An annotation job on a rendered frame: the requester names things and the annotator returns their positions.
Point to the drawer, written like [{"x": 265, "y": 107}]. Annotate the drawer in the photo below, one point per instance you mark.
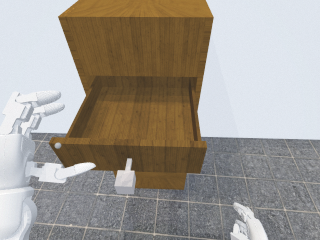
[{"x": 152, "y": 120}]

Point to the robot right hand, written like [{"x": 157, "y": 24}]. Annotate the robot right hand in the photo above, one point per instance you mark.
[{"x": 252, "y": 230}]

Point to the handle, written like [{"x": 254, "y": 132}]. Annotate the handle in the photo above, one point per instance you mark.
[{"x": 125, "y": 179}]

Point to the left robot forearm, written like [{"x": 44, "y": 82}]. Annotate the left robot forearm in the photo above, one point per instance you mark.
[{"x": 18, "y": 213}]

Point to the robot left hand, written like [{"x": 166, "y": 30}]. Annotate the robot left hand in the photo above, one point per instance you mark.
[{"x": 23, "y": 113}]

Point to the cabinet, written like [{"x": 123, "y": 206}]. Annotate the cabinet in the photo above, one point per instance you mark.
[{"x": 146, "y": 38}]

